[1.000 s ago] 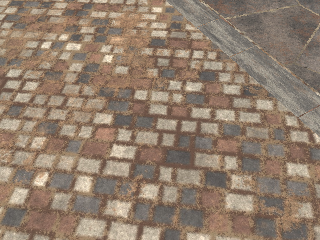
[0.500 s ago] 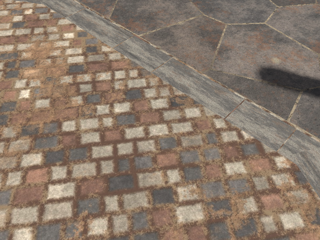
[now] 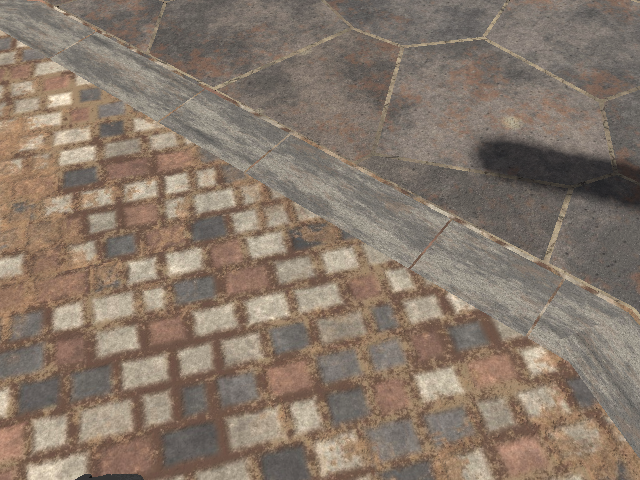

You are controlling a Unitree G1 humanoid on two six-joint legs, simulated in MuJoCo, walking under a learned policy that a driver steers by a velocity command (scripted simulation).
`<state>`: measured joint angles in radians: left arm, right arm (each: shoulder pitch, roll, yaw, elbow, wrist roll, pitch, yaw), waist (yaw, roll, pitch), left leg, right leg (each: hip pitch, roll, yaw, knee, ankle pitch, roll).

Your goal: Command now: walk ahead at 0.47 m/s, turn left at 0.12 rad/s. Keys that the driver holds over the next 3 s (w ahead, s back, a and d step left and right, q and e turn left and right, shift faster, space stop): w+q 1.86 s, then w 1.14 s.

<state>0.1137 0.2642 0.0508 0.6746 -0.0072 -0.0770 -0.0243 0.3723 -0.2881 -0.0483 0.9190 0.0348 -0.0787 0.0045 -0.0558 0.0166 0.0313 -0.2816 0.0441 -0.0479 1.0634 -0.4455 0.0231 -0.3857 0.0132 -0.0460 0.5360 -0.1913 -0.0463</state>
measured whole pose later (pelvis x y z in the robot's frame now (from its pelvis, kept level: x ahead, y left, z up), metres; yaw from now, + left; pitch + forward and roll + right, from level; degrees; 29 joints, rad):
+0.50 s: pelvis +0.28 +0.05 -0.02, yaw +15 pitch +2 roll -1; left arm 0.31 0.28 0.06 0.84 0.00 -0.06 0.02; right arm 0.09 -0.29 -0.06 0.68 0.02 -0.05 0.05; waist 0.03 0.01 0.06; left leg -0.52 -0.06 0.06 0.65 -0.17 0.12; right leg -0.11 -0.04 -0.10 0.97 -0.49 0.02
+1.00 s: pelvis +0.57 +0.10 -0.01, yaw +33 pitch +2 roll -1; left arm 0.10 0.27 0.05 0.67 0.01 -0.12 -0.02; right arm 0.35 -0.30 -0.07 0.72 0.03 -0.03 -0.01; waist -0.04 0.03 0.01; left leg -0.30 -0.08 -0.16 1.06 -0.49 0.03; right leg -0.43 0.03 0.00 0.56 -0.17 -0.02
